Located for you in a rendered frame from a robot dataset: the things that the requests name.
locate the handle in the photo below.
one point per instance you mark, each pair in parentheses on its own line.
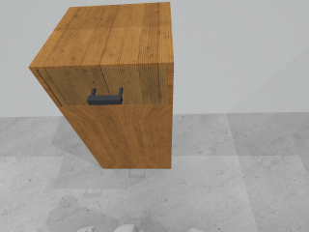
(105,99)

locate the drawer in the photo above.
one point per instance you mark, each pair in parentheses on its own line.
(141,84)

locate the cabinet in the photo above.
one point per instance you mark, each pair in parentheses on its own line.
(119,136)

